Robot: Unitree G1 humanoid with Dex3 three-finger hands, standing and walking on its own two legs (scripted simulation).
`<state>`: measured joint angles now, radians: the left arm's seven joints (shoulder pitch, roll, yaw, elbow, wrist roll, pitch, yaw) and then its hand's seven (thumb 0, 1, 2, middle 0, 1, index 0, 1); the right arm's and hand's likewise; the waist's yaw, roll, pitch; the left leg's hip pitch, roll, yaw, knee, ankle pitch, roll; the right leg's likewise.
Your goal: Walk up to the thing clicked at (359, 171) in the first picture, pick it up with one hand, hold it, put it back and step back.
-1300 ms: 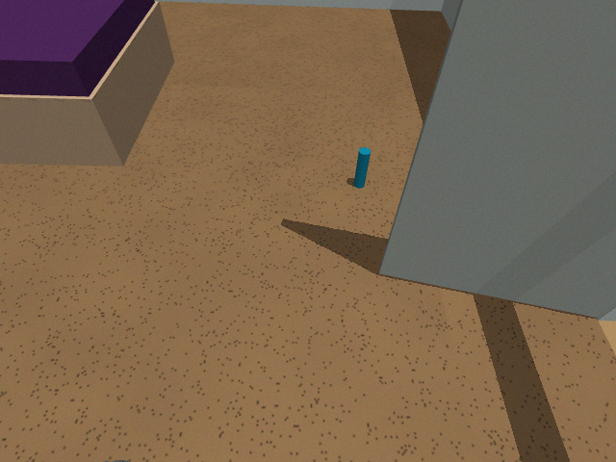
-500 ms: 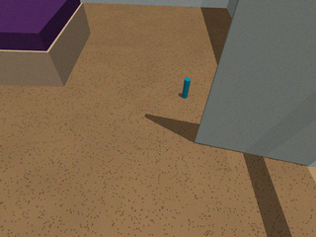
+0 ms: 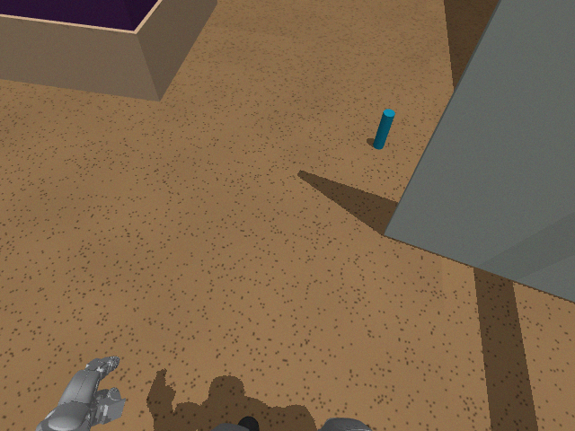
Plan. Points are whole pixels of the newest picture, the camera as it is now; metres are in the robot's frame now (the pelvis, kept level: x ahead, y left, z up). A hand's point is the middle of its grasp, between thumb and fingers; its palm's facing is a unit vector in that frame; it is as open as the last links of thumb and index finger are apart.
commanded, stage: walk up
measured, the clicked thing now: (383, 130) +1.37 -0.44 -0.67
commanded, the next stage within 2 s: none
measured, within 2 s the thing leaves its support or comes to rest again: neither
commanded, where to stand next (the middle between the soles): +0.05 +0.00 m, yaw +42 degrees
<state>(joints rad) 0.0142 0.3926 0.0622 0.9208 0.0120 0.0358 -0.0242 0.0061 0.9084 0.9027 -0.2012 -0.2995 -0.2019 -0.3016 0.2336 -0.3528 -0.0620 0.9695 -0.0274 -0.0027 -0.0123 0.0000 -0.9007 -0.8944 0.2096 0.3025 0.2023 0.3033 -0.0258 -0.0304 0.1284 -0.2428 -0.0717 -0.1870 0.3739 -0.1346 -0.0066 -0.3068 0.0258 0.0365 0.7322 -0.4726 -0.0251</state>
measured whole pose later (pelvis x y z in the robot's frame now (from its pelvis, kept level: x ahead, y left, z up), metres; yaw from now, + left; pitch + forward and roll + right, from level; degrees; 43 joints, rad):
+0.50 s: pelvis -0.01 -0.05 -0.01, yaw +20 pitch -2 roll +1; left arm 0.26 0.40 0.07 0.78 0.03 0.00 -0.03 0.01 0.90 0.90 -0.20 -0.30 -0.21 -0.30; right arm 0.23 -0.41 -0.07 0.80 -0.02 0.03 0.03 0.00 -0.91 -0.90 0.20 0.30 0.20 0.30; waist 0.05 -0.03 0.14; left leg -0.37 0.03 0.01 0.77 -0.36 0.00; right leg -0.18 -0.06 -0.21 0.59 -0.36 -0.05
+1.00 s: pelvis +0.01 -0.05 -0.03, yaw +34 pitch -2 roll -1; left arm 0.29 0.40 0.06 0.80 0.03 -0.02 0.02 0.01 0.91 0.90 -0.20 -0.30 -0.20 -0.30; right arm 0.23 -0.43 -0.07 0.71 -0.01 0.05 0.01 0.00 -0.90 -0.89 0.21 0.30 0.20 0.30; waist 0.01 0.08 0.12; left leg -0.40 -0.08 -0.17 0.80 -0.38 0.02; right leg -0.31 -0.01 -0.05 0.69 -0.35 0.00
